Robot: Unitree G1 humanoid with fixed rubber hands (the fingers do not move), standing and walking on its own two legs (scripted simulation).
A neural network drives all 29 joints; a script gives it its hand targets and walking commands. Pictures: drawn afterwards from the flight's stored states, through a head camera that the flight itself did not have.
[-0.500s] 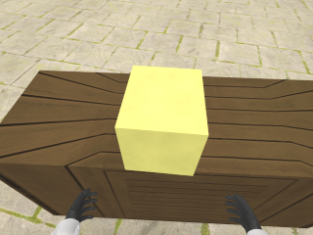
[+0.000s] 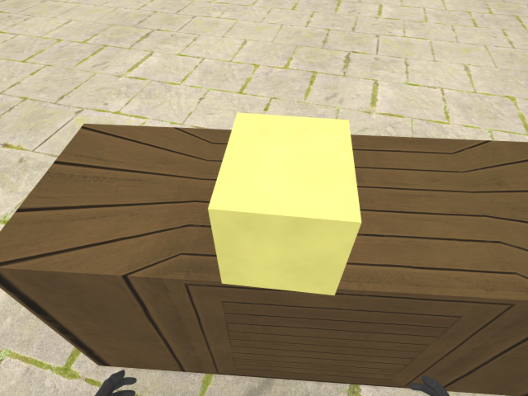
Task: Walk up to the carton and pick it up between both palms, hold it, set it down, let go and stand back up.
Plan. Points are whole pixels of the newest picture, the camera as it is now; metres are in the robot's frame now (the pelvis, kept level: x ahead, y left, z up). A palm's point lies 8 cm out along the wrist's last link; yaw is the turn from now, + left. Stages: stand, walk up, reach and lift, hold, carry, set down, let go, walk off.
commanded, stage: stand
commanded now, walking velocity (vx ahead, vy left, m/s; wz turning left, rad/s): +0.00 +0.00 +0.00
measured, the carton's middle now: (284, 202) +0.45 -0.02 +0.02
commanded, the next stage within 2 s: none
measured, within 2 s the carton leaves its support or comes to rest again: neither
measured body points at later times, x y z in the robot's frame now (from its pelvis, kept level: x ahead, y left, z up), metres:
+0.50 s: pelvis -0.03 +0.02 +0.00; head -0.03 +0.01 +0.45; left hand +0.02 +0.28 -0.12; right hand +0.04 -0.24 -0.12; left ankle +0.00 +0.12 -0.74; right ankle +0.01 -0.12 -0.74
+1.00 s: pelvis -0.02 +0.01 +0.00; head -0.01 +0.01 +0.45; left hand +0.05 +0.27 -0.13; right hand +0.06 -0.25 -0.12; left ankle +0.00 +0.12 -0.74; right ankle +0.01 -0.12 -0.74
